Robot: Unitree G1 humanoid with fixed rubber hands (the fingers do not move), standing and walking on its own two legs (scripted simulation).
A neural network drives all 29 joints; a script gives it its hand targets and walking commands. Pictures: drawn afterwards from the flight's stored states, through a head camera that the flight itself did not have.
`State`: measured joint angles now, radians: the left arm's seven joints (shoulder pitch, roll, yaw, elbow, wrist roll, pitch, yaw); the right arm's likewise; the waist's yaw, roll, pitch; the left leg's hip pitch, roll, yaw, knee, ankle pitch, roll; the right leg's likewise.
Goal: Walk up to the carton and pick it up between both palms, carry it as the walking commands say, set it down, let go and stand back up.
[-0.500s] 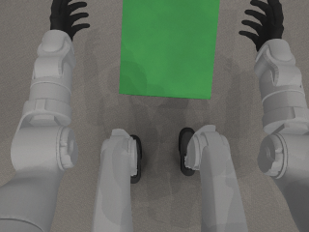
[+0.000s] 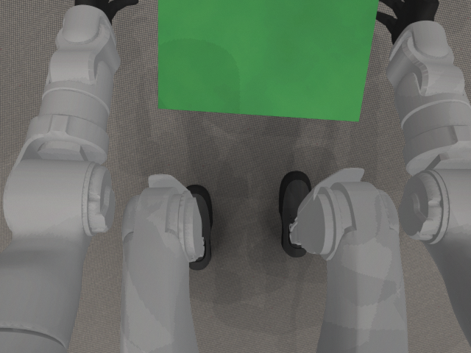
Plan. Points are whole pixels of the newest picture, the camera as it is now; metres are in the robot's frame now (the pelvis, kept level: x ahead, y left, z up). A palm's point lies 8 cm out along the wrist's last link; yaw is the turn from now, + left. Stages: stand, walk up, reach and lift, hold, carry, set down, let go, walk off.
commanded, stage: reach and lift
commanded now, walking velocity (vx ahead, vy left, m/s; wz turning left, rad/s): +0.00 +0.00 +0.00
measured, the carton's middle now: (257, 30) +0.53 -0.02 -0.25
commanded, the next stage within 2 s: none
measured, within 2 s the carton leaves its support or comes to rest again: leaves its support in 1.64 s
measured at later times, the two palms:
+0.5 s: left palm (103, 7) +0.54 +0.18 -0.16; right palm (402, 24) +0.51 -0.21 -0.17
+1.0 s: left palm (135, 7) +0.54 +0.14 -0.17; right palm (385, 21) +0.52 -0.19 -0.17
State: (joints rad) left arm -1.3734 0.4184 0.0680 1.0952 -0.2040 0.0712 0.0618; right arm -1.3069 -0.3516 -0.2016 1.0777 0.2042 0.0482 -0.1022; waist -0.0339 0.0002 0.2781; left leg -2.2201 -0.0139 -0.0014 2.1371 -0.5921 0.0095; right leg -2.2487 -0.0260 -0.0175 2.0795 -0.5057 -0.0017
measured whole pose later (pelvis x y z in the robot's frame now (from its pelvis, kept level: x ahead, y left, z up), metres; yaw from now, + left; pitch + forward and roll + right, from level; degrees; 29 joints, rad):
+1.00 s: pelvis -0.01 +0.00 +0.00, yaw +0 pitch +37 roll -1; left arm -1.45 0.32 -0.01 1.15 -0.22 0.04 0.14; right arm -1.40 -0.31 -0.11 1.16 0.25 0.00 -0.16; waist -0.03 -0.01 0.32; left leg -2.21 -0.01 0.00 2.15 -0.58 0.01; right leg -2.25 -0.02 -0.01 2.09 -0.49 0.00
